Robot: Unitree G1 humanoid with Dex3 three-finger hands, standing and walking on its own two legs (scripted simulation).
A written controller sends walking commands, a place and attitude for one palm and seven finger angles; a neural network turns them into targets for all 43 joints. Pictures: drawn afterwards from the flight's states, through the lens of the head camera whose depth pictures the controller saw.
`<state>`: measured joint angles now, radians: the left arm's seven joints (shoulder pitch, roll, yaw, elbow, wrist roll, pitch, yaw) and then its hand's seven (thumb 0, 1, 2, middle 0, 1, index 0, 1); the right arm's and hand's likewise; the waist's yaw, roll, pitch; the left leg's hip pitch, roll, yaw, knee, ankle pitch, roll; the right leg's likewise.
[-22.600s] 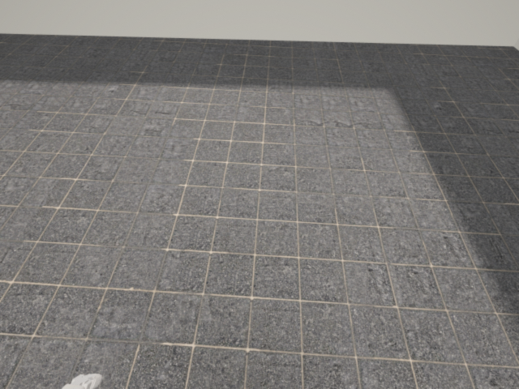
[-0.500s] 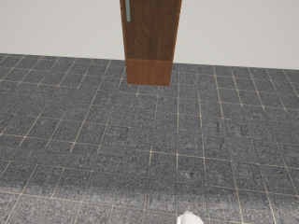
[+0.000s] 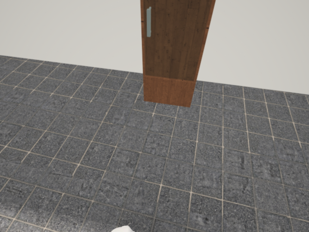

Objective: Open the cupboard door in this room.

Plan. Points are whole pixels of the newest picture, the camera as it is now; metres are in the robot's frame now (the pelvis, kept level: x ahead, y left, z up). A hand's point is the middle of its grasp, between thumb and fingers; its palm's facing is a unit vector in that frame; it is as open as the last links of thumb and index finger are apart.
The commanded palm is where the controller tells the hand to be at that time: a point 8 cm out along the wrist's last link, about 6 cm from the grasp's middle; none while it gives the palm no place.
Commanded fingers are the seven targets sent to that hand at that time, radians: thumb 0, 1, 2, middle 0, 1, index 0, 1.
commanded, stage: stand and wait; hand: left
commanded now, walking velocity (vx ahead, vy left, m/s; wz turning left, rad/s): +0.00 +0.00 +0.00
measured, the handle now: (149, 22) +1.23 +0.13 -0.02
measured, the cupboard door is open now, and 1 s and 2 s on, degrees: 0 0 0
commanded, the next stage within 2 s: look at it before walking up in 0.90 s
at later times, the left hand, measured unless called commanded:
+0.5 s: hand out of the picture +0.06 +0.16 -0.17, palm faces +0.02 -0.98 -0.18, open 7.3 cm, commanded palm none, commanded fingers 0.00 0.90 0.90 -0.20 -0.30 -0.20 -0.30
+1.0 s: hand out of the picture +0.06 +0.12 -0.17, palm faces +0.04 -0.98 -0.17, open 7.3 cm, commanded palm none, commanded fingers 0.00 0.90 0.90 -0.20 -0.30 -0.20 -0.30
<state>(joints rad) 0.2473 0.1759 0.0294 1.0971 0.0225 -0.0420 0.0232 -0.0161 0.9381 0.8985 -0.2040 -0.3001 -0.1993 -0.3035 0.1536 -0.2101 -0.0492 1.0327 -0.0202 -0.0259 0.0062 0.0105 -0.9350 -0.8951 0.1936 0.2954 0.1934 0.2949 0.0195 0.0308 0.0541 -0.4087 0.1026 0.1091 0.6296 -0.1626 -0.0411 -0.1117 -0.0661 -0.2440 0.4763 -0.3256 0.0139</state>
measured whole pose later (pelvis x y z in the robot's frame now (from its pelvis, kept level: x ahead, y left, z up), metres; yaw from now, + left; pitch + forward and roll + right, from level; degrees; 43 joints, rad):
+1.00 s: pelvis +0.09 -0.03 +0.01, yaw +0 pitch -1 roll +1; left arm 0.31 0.11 0.00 1.14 0.01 -0.02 0.05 0.00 0.91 0.90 -0.20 -0.30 -0.20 -0.30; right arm 0.29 -0.11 -0.01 1.19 -0.01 -0.01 -0.03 0.01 -0.92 -0.89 0.20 0.30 0.20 0.30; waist 0.00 0.00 0.04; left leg -0.18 0.08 0.12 0.41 -0.21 -0.04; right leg -0.06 -0.03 -0.11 0.39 -0.32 -0.01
